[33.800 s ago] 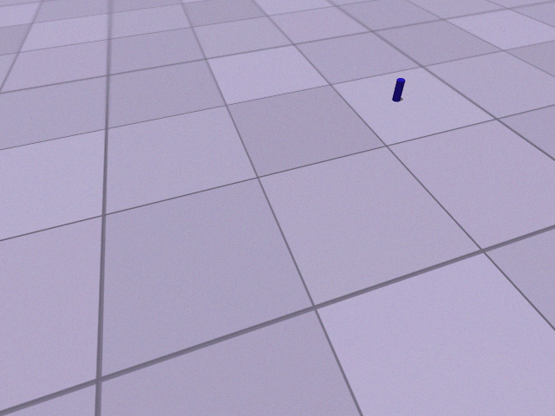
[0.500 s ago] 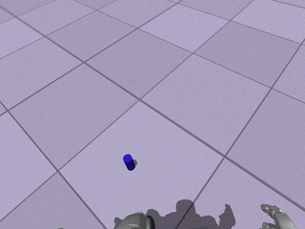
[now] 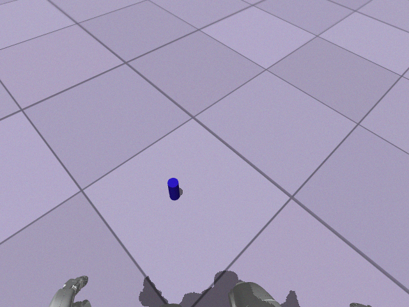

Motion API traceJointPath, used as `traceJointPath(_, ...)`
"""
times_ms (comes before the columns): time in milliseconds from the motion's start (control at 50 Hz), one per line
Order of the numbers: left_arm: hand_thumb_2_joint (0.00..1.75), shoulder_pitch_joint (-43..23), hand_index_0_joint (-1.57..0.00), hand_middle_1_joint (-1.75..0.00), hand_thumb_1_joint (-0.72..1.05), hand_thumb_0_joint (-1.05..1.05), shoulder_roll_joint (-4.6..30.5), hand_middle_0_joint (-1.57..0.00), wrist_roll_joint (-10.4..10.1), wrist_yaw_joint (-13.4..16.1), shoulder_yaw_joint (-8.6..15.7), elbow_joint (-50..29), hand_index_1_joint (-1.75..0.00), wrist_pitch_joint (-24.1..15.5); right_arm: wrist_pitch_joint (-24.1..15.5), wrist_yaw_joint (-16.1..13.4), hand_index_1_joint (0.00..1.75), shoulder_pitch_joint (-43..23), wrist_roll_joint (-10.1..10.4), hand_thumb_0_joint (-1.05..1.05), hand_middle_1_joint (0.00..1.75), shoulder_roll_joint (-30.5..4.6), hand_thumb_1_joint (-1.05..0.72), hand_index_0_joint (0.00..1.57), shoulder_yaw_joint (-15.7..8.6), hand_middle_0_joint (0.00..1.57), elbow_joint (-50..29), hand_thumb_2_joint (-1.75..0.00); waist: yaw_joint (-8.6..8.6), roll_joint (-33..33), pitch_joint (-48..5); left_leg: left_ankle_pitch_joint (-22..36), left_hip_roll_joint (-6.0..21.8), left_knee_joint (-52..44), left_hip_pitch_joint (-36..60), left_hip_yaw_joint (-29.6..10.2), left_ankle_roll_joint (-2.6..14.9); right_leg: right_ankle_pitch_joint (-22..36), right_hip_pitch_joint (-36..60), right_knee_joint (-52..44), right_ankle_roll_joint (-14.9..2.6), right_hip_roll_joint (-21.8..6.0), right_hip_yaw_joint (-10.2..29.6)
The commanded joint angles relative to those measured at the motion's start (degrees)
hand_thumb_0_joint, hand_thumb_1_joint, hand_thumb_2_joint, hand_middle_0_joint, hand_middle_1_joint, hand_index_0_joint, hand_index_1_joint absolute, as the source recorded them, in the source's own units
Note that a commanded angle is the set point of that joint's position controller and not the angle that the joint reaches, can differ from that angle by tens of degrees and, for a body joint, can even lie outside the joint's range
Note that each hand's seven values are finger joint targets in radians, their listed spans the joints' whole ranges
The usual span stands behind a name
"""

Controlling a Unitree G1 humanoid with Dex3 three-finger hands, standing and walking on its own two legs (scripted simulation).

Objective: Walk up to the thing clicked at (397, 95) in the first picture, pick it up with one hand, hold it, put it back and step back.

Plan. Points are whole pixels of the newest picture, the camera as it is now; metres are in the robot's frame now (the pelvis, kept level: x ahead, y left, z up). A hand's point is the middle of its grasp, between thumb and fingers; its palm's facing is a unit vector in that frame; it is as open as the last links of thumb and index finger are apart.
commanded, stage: step back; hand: left
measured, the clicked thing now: (173, 189) +0.69 +0.15 -0.69
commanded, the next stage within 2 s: stand in 1.96 s
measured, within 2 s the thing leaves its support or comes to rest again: neither
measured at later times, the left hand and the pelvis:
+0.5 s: hand out of the picture -0.07 +0.24 -0.14, palm faces -0.02 -0.90 -0.43, open 7.4 cm; pelvis -0.17 -0.03 -0.01, yaw -1 degrees
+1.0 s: hand out of the picture -0.28 +0.21 -0.16, palm faces -0.06 -0.93 -0.38, open 7.4 cm; pelvis -0.34 -0.06 -0.02, yaw -4 degrees
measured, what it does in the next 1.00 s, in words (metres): walks backwards: right foot, then left foot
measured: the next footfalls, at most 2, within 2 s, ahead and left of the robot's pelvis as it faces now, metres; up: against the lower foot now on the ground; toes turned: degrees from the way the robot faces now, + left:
right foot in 0.24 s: -0.08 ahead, -0.16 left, +0.00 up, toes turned -1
left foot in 0.58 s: -0.18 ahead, +0.08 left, +0.00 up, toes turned -1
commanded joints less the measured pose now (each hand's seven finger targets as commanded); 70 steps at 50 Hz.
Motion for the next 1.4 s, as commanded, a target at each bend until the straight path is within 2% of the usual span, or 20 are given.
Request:
traceJointPath(0,0.9,2.26,-0.2,-0.3,0.9,0.0,10.26,-0.2,0.23,0.6,3.74,-4.3,-0.3,-1.82,-1.82,-1.78,0.3,-1.21,0.49,0.0,0.3,-15.09,-0.9,0.2,-4.42,0.2,-5.13,-0.9,0.28,7.83,-9.5,32.42,12.73,-6.79,8.81,-9.86,10.38,0.28,-2.58,2.86,1.47,-0.2,2.47)
traceJointPath(100,0.9,2.69,-0.2,-0.3,0.9,0.0,9.69,-0.2,0.59,0.44,2.91,-4.15,-0.3,-2.75,-1.16,-1.65,0.3,0.28,0.48,0.0,0.3,-16.4,-0.9,0.2,-4.91,0.2,-6.47,-0.9,-1.89,11.45,-12.22,29.18,14.25,-5.47,12.66,-9.68,12.8,-0.39,1.02,-14.43,3.22,-3.0,-2.14)
traceJointPath(200,0.9,12.4,-0.2,-0.3,0.9,0.0,10.27,-0.2,1.31,-0.22,3.31,1.26,-0.3,-3.3,0.42,-1.0,0.3,-5.86,1.14,0.0,0.3,-18.07,-0.9,0.2,-5.28,0.2,-8.28,-0.9,2.63,12.85,-16.18,13.75,11.94,-2.24,0.05,-7.59,7.22,14.54,18.92,-39.36,-0.68,-4.57,-7.27)
traceJointPath(240,0.9,11.72,-0.2,-0.3,0.9,0.0,16.53,-0.2,2.63,-0.44,5.0,0.39,-0.3,-3.62,0.66,-0.94,0.3,-6.13,1.87,0.0,0.3,-13.41,-0.9,0.2,-3.97,0.2,-9.5,-0.9,2.74,-5.01,-12.22,-7.67,0.33,10.75,-17.23,-3.33,0.34,9.66,19.81,-44.4,-6.2,-17.54,15.42)
traceJointPath(260,0.9,5.57,-0.2,-0.3,0.9,0.0,22.8,-0.2,2.53,-0.58,6.12,-2.24,-0.3,-3.15,0.79,-1.91,0.3,-7.34,1.88,0.0,0.3,-13.35,-0.9,0.2,-4.47,0.2,-9.85,-0.9,4.35,-15.33,-8.93,-18.66,-5.41,25.27,-13.8,-2.52,-2.1,5.48,3.69,-50.56,-15.66,-28.49,24.98)
traceJointPath(280,0.9,-0.33,-0.2,-0.3,0.9,0.0,22.75,-0.2,2.43,-0.12,5.95,-4.35,-0.3,-3.38,0.9,-2.04,0.3,-5.73,1.76,0.0,0.3,-15.83,-0.9,0.2,-5.4,0.2,-8.54,-0.9,2.37,-15.49,-4.59,-17.69,-2.45,33.14,-9.4,-6.12,-2.31,3.71,-6.16,-52.92,-16.98,-30.76,27.34)
traceJointPath(340,0.9,-4.88,-0.2,-0.3,0.9,0.0,13.6,-0.2,2.22,0.39,3.89,-5.02,-0.3,-3.65,0.39,-1.16,0.3,-0.21,2.41,0.0,0.3,-13.94,-0.9,0.2,-4.24,0.2,-4.69,-0.9,-1.14,-5.85,-5.85,-9.45,-7.19,35.22,-10.54,-5.69,-1.73,23.01,3.44,-42.92,-9.68,-16.91,4.3)
traceJointPath(500,0.9,2.94,-0.2,-0.3,0.9,0.0,12.89,-0.2,2.13,1.43,3.72,-5.68,-0.3,-2.33,-1.68,-1.85,0.3,1.97,1.08,0.0,0.3,-10.97,-0.9,0.2,-3.02,0.2,-5.3,-0.9,2.58,-12.19,-14.07,-10.08,-0.69,0.78,-9.46,1.19,-2.16,43.51,27.44,-30.79,-9.81,-18.52,3.59)
traceJointPath(560,0.9,2.04,-0.2,-0.3,0.9,0.0,10.79,-0.2,1.1,0.57,2.36,-7.02,-0.3,-0.86,-1.75,-1.84,0.3,5.53,0.16,0.0,0.3,-13.88,-0.9,0.2,-4.63,0.2,-2.91,-0.9,1.35,-3.24,-14.57,10.33,2.73,-13.18,5.61,-3.86,-0.03,27.91,12.08,-22.87,-4.48,-13.61,0.26)
traceJointPath(620,0.9,-2.36,-0.2,-0.3,0.9,0.0,13.25,-0.2,1.07,1.45,3.3,-7.21,-0.3,-0.6,-1.79,-1.93,0.3,-1.96,-0.03,0.0,0.3,-25.1,-0.9,0.2,-6.67,0.2,-5.75,-0.9,-0.55,14.92,-8.73,18.0,27.47,-16.98,-8.38,-32.69,17.25,-7.54,2.73,5.31,0.19,-4.3,3.85)
traceJointPath(680,0.9,3.07,-0.2,-0.3,0.9,0.0,11.78,-0.2,0.11,0.5,3.41,-4.04,-0.3,-0.47,-2.01,-2.36,0.3,-6.05,-0.42,0.0,0.3,-16.43,-0.9,0.2,-4.13,0.2,-6.48,-0.9,3.63,7.05,-8.78,27.9,14.39,-9.77,-1.07,-10.75,10.26,0.71,-1.57,10.81,-0.16,-0.34,5.25)
traceJointPath(840,0.9,3.86,-0.2,-0.3,0.9,0.0,10.9,-0.2,1.22,-0.65,2.04,-1.55,-0.3,-3.58,-1.2,-0.78,0.3,-0.7,-0.25,0.0,0.3,-16.94,-0.9,0.2,-5.12,0.2,-5.29,-0.9,-2.13,14.86,-13.5,-5.85,12.51,-11.12,9.84,-9.3,10.92,-1.1,4.39,-23.04,2.57,-4.7,-5.1)
traceJointPath(900,0.9,13.04,-0.2,-0.3,0.9,0.0,10.47,-0.2,1.22,-0.58,2.42,4.75,-0.3,-4.87,0.24,-0.15,0.3,-3.95,-0.27,0.0,0.3,-18.74,-0.9,0.2,-5.52,0.2,-5.41,-0.9,2.25,15.29,-14.11,-9.51,12.08,-7.65,1.18,-6.13,8.6,5.77,17.81,-42.92,-0.55,-4.49,-8.7)
traceJointPath(920,0.9,13.92,-0.2,-0.3,0.9,0.0,11.72,-0.2,1.83,-0.46,3.15,6.65,-0.3,-5.24,0.62,-0.05,0.3,-3.1,-0.28,0.0,0.3,-16.39,-0.9,0.2,-4.92,0.2,-5.11,-0.9,2.32,9.27,-12.35,-10.27,8.76,-0.8,-4.54,-3.78,6.13,6.86,21.13,-46.54,-1.4,-4.12,-5.6)
traceJointPath(980,0.9,3.35,-0.2,-0.3,0.9,0.0,22.88,-0.2,3.31,-0.22,5.21,1.57,-0.3,-5.24,-0.3,-0.8,0.3,-7.31,0.46,0.0,0.3,-14.62,-0.9,0.2,-4.55,0.2,-6.29,-0.9,4.37,-9.7,-2.61,-15.36,0.45,18.2,-12.47,-5.64,-2.81,-25.86,-2.04,-55.63,-14.13,-29.23,28.94)
traceJointPath(1040,0.9,-1.59,-0.2,-0.3,0.9,0.0,14.45,-0.2,2.5,-0.12,3.07,1.35,-0.3,-6.37,-1.08,0.14,0.3,-2.92,1.61,0.0,0.3,-14.13,-0.9,0.2,-4.38,0.2,-2.05,-0.9,0.01,-3.89,0.04,-5.37,-2.34,20.57,-10.67,-3.71,-2.58,-1.52,3.82,-49.36,-8.46,-17.2,7.06)
traceJointPath(1200,0.9,4.14,-0.2,-0.3,0.9,0.0,15.97,-0.2,1.77,-0.86,3.26,2.76,-0.3,-5.85,-3.87,0.78,0.3,0.83,0.55,0.0,0.3,-12.0,-0.9,0.2,-3.81,0.2,0.39,-0.9,1.54,-9.35,-5.89,-4.09,-1.58,-8.96,-0.81,4.52,-1.6,14.18,15.1,-39.29,-8.16,-18.82,3.06)
traceJointPath(1240,0.9,6.9,-0.2,-0.3,0.9,0.0,9.8,-0.2,1.41,-0.98,1.19,2.62,-0.3,-5.65,-5.0,0.11,0.3,6.41,0.14,0.0,0.3,-15.08,-0.9,0.2,-5.56,0.2,2.72,-0.9,-0.03,3.89,-12.23,0.52,5.04,-16.11,15.66,-8.8,1.13,18.84,7.33,-20.67,-3.58,-12.66,-3.55)
traceJointPath(1280,0.9,1.84,-0.2,-0.3,0.9,0.0,13.33,-0.2,1.17,-0.23,2.4,2.31,-0.3,-5.43,-4.92,0.32,0.3,7.99,0.34,0.0,0.3,-23.75,-0.9,0.2,-7.25,0.2,2.24,-0.9,-2.07,9.76,-8.37,-13.56,21.09,-20.27,10.6,-34.97,13.13,-5.32,-4.91,-9.71,-1.43,-7.86,-3.91)
traceJointPath(1380,0.9,4.64,-0.2,-0.3,0.9,0.0,11.84,-0.2,0.89,-1.57,2.11,3.96,-0.3,-6.03,-5.24,0.3,0.3,3.27,0.66,0.0,0.3,-16.58,-0.9,0.2,-5.25,0.2,0.92,-0.9,1.03,7.27,-3.82,-3.09,12.7,-18.16,4.42,-15.85,9.12,3.69,-1.16,-15.3,-1.03,-9.54,-5.95)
